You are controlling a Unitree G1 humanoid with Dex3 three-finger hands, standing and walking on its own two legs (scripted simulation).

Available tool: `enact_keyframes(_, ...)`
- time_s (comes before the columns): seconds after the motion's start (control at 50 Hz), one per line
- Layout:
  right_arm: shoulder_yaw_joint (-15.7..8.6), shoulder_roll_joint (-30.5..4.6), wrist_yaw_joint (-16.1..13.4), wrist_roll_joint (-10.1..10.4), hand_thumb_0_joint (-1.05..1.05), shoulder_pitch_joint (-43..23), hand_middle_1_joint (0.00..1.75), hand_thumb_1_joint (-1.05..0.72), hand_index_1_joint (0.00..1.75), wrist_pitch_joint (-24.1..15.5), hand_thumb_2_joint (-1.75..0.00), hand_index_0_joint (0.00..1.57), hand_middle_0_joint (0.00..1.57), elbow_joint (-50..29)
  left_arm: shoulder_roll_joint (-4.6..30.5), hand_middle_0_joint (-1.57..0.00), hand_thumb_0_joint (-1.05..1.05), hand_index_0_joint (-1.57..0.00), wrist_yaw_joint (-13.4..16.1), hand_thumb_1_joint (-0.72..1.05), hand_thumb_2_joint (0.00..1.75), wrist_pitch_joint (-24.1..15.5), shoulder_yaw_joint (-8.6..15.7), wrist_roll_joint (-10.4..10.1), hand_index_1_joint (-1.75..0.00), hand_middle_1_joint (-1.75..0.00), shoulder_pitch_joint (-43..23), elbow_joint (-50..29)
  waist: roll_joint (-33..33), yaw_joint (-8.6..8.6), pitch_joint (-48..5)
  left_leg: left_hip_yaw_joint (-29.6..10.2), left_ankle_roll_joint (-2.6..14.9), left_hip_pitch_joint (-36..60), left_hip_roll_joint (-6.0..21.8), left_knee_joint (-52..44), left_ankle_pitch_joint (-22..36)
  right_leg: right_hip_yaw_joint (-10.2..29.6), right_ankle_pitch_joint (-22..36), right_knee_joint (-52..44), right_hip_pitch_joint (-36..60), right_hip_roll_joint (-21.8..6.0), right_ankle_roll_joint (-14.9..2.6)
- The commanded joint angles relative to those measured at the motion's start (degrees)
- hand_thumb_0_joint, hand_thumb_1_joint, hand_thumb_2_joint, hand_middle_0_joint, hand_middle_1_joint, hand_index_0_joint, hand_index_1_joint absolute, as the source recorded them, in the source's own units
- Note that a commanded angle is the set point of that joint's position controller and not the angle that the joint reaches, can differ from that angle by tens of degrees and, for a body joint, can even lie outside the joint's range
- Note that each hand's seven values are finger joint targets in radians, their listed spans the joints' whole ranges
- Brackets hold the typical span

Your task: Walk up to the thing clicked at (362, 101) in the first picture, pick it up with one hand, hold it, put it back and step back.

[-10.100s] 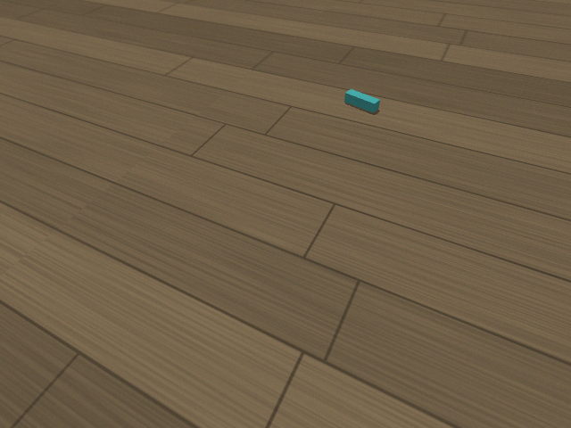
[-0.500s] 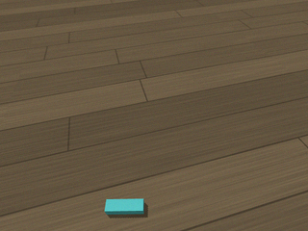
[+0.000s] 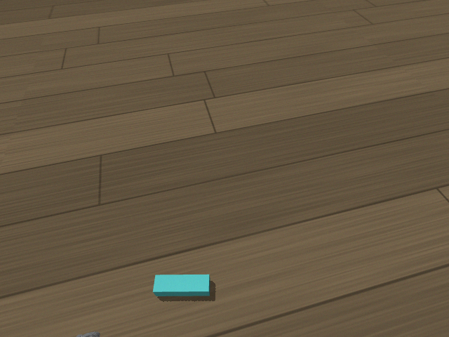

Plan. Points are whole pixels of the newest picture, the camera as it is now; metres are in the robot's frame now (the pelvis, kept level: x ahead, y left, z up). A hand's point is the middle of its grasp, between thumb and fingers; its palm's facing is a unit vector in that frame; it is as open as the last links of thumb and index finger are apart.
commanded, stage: rise first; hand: left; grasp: from above
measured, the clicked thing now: (182, 285) +0.44 +0.21 -0.74
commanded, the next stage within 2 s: none
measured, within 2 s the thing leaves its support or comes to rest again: neither
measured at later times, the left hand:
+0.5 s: hand out of the picture +0.13 +0.26 -0.21, palm faces -0.12 -0.90 -0.42, open 13.8 cm
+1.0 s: hand out of the picture +0.18 +0.27 -0.34, palm faces -0.41 -0.65 -0.64, open 14.1 cm
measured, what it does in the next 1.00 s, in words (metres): lowers itself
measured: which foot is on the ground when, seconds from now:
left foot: down 0.00-1.00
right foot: down 0.00-1.00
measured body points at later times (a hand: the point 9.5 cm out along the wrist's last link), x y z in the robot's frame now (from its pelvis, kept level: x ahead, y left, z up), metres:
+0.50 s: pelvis -0.01 +0.00 -0.06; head +0.07 +0.01 +0.38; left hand +0.14 +0.30 -0.18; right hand +0.13 -0.27 -0.16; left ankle +0.03 +0.14 -0.74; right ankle -0.01 -0.15 -0.74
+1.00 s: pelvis -0.04 +0.00 -0.19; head +0.11 +0.01 +0.23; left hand +0.20 +0.30 -0.30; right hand +0.16 -0.26 -0.29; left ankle +0.03 +0.14 -0.74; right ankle -0.01 -0.15 -0.74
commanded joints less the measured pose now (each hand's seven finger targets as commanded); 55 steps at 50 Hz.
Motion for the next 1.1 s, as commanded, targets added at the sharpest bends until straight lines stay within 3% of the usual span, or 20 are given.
enact_keyframes(0.0, -4.2, -7.6, -1.28, -1.36, 0.0, 3.61, 0.3, -0.91, 0.3, -2.09, -0.91, 0.2, 0.2, -9.09, 15.03, -0.02, 0.0, -0.05, -0.97, 0.27, 1.0, -1.54, 8.34, 4.31, -0.94, -0.94, -6.84, -1.03, 0.23, -0.38, -11.81, 2.12, 1.52, -1.04, -3.0, 3.72, 3.52, -1.53, 6.09, 3.03, -7.52, 3.37, -3.22)
enact_keyframes(0.02, -4.62, -7.09, -0.84, -1.81, 0.0, 3.9, 0.3, -0.9, 0.3, -2.27, -0.9, 0.2, 0.2, -10.49, 14.13, -0.01, 0.0, -0.03, -1.53, 0.19, 1.02, -0.97, 8.9, 5.65, -1.01, -1.02, -2.64, -0.73, 1.54, 1.37, -13.5, 2.07, 1.26, -2.51, -3.15, 5.09, 5.03, -1.49, 6.86, 4.76, -7.06, 3.26, -3.5)
enact_keyframes(0.06, -4.83, -6.29, -0.61, -1.65, 0.0, 3.76, 0.3, -0.9, 0.3, -2.51, -0.9, 0.2, 0.2, -13.28, 12.81, -0.01, 0.0, -0.04, -1.78, 0.05, 1.01, 0.25, 8.62, 7.13, -1.06, -1.09, -0.08, -3.76, 2.98, 2.28, -15.52, 2.13, 0.93, -2.52, -3.36, 5.43, 6.45, -1.51, 7.39, 5.75, -6.67, 3.55, -3.57)
enact_keyframes(0.08, -5.04, -6.07, -0.5, -1.62, 0.0, 3.61, 0.3, -0.9, 0.3, -2.55, -0.9, 0.2, 0.2, -14.12, 11.03, -0.02, 0.0, -0.04, -1.62, -0.03, 1.01, 1.22, 7.95, 7.46, -1.06, -1.09, -0.53, -4.03, 2.63, 1.4, -14.92, 2.15, 0.91, -3.27, -3.26, 5.86, 5.98, -1.47, 6.96, 6.13, -7.98, 3.65, -3.42)
enact_keyframes(0.12, -5.11, -6.03, -0.24, -1.43, 0.0, 2.71, 0.3, -0.89, 0.3, -2.58, -0.9, 0.2, 0.2, -16.58, 11.96, -0.03, 0.0, -0.05, -1.17, -0.18, 1.01, 3.06, 8.24, 8.34, -1.07, -1.09, -2.4, -8.41, 2.41, 0.63, -15.64, 1.69, 0.97, -3.77, -3.15, 6.8, 6.45, -1.73, 6.98, 6.62, -9.02, 3.75, -3.25)
enact_keyframes(0.22, -5.21, -5.3, 0.51, -1.5, 0.0, 2.45, 0.3, -0.89, 0.3, -3.66, -0.9, 0.2, 0.2, -19.56, 11.08, -0.06, 0.0, -0.06, -0.36, -0.5, 1.0, 5.51, 8.63, 10.09, -1.11, -1.11, -1.82, -11.95, 0.46, -0.17, -14.54, 1.37, 1.23, -10.21, -2.6, 12.32, 1.08, -1.95, 1.36, 11.6, -15.98, 3.93, -3.17)
enact_keyframes(0.24, -5.24, -5.14, 0.59, -1.71, 0.0, 2.5, 0.3, -0.89, 0.3, -4.06, -0.9, 0.2, 0.2, -19.88, 10.26, -0.06, 0.0, -0.06, -0.42, -0.52, 1.0, 5.27, 8.04, 10.15, -1.1, -1.1, -3.13, -13.72, 0.63, -0.82, -14.15, 1.35, 1.26, -12.04, -2.56, 14.2, -0.09, -1.68, 0.55, 13.24, -18.37, 3.91, -2.96)
enact_keyframes(0.3, -5.57, -4.68, 0.45, -2.14, 0.0, 3.05, 0.3, -0.9, 0.3, -5.41, -0.9, 0.2, 0.2, -20.64, 11.14, -0.07, 0.0, -0.07, -0.1, -0.56, 1.0, 4.11, 9.74, 11.13, -1.11, -1.1, -1.59, -17.99, 2.66, -0.55, -17.51, 0.86, 1.11, -14.46, -1.98, 18.93, 0.13, -1.55, 0.52, 18.55, -22.39, 3.82, -3.02)
enact_keyframes(0.34, -5.74, -4.42, 0.21, -2.24, 0.0, 2.86, 0.3, -0.9, 0.3, -6.09, -0.9, 0.2, 0.2, -21.91, 10.35, -0.07, 0.0, -0.07, -0.32, -0.57, 1.0, 3.77, 9.04, 11.46, -1.11, -1.1, -1.11, -22.34, 2.09, -1.18, -19.5, 0.39, 1.15, -15.54, -1.82, 20.87, 0.06, -1.52, 0.49, 20.68, -24.26, 3.8, -2.97)
enact_keyframes(0.38, -5.79, -4.51, -0.19, -2.17, 0.0, 2.78, 0.3, -0.89, 0.3, -6.46, -0.9, 0.2, 0.2, -22.63, 11.46, -0.07, 0.0, -0.06, -0.09, -0.57, 1.0, 4.72, 10.57, 12.18, -1.11, -1.1, 3.64, -23.19, 2.77, -0.47, -20.24, 0.46, 1.27, -16.98, -1.75, 22.44, -0.28, -1.27, 0.2, 21.72, -25.14, 3.59, -3.0)
enact_keyframes(0.42, -5.89, -4.44, -0.16, -2.16, 0.0, 2.38, 0.3, -0.89, 0.3, -6.79, -0.9, 0.2, 0.2, -23.41, 9.08, -0.07, 0.0, -0.05, -0.6, -0.57, 1.02, 5.18, 7.77, 12.42, -1.11, -1.09, 1.96, -28.44, 2.38, -1.73, -19.9, -0.22, 1.35, -18.55, -1.34, 23.27, -2.67, -1.34, -1.87, 23.04, -27.25, 3.81, -2.99)
enact_keyframes(0.46, -5.89, -4.42, -0.58, -2.18, 0.0, 2.22, 0.3, -0.88, 0.3, -7.19, -0.9, 0.2, 0.2, -23.94, 10.83, -0.07, 0.0, -0.06, -0.34, -0.57, 1.01, 6.32, 9.77, 12.77, -1.11, -1.09, 5.45, -30.36, 3.62, -1.16, -21.55, -0.15, 1.4, -19.31, -1.23, 24.94, -1.91, -1.24, -1.11, 24.21, -27.96, 3.73, -3.0)
enact_keyframes(0.56, -5.21, -3.88, -0.61, -2.32, 0.0, 0.45, 0.3, -0.91, 0.3, -7.98, -0.91, 0.2, 0.2, -25.76, 10.13, -0.07, 0.0, -0.07, -0.42, -0.55, 1.0, 8.6, 9.23, 13.85, -1.1, -1.1, 8.32, -34.68, 3.58, -1.07, -19.94, -0.72, 1.52, -24.57, -1.17, 27.75, -6.84, -1.45, -5.71, 27.12, -32.49, 3.84, -3.01)
enact_keyframes(0.6, -5.29, -3.61, -0.6, -2.38, 0.0, 0.91, 0.3, -0.91, 0.3, -8.35, -0.9, 0.2, 0.2, -26.51, 10.23, -0.07, 0.0, -0.07, -0.27, -0.56, 0.99, 9.09, 9.54, 14.56, -1.1, -1.1, 10.73, -36.96, 4.22, -0.84, -22.34, -0.98, 1.58, -24.98, -1.03, 29.35, -5.34, -1.48, -4.4, 28.98, -33.33, 3.84, -3.19)
enact_keyframes(0.66, -5.16, -3.68, -0.51, -2.55, 0.0, 1.25, 0.3, -0.92, 0.3, -8.91, -0.91, 0.2, 0.2, -26.7, 10.72, -0.07, 0.0, -0.07, -0.06, -0.57, 1.0, 9.04, 8.79, 16.14, -1.1, -1.1, 6.89, -38.18, 4.17, -2.52, -22.39, -1.33, 1.7, -27.27, -0.78, 32.61, -4.51, -1.33, -3.52, 31.96, -36.96, 3.72, -3.09)
enact_keyframes(0.72, -4.79, -3.53, -0.17, -2.89, 0.0, -0.18, 0.3, -0.94, 0.3, -9.79, -0.91, 0.2, 0.2, -26.8, 10.72, -0.08, 0.0, -0.07, 0.16, -0.58, 1.01, 7.31, 8.21, 18.58, -1.09, -1.08, 2.67, -35.56, 2.96, -3.24, -20.89, -2.04, 1.88, -33.86, -0.69, 37.16, -8.75, -1.32, -7.3, 36.65, -43.71, 3.65, -3.1)
enact_keyframes(0.76, -4.96, -3.73, 0.15, -2.99, 0.0, -0.37, 0.3, -0.93, 0.3, -10.34, -0.91, 0.2, 0.2, -26.18, 11.79, -0.08, 0.0, -0.06, 0.38, -0.59, 1.02, 5.18, 8.95, 21.31, -1.09, -1.08, 1.71, -33.03, 3.54, -2.48, -23.56, -1.77, 1.98, -37.04, -1.01, 41.23, -8.8, -1.03, -7.56, 40.6, -47.15, 3.53, -3.29)
enact_keyframes(0.82, -5.64, -4.28, 1.01, -2.9, 0.0, -0.39, 0.3, -0.92, 0.3, -11.05, -0.91, 0.2, 0.2, -25.87, 11.04, -0.08, 0.0, -0.07, 0.79, -0.58, 1.0, 1.57, 7.09, 25.29, -1.1, -1.09, -0.2, -32.75, 3.77, -2.13, -28.79, -1.86, 1.95, -41.01, -1.23, 46.59, -8.39, -0.79, -6.91, 46.18, -52.01, 3.61, -3.42)
enact_keyframes(0.96, -6.69, -6.36, 2.54, -2.79, 0.0, -1.84, 0.3, -0.92, 0.3, -10.47, -0.91, 0.2, 0.2, -23.06, 16.93, -0.07, 0.0, -0.07, 5.65, -0.59, 1.0, -4.66, 8.65, 35.16, -1.09, -1.09, -10.01, -28.75, 5.87, -0.93, -36.54, -3.65, 1.57, -50.49, -0.87, 57.5, -9.18, -1.16, -8.72, 59.1, -66.54, 3.53, -3.82)
enact_keyframes(1.08, -7.18, -6.98, 3.25, -3.26, 0.0, -0.98, 0.3, -0.91, 0.3, -8.41, -0.9, 0.2, 0.2, -20.49, 20.71, -0.06, 0.0, -0.06, 8.84, -0.57, 1.01, -5.51, 8.41, 41.02, -1.06, -1.06, -22.05, -25.31, 5.19, -1.55, -44.48, -3.18, 2.04, -56.97, -0.71, 67.43, -8.36, -1.59, -7.82, 66.17, -72.92, 3.89, -3.63)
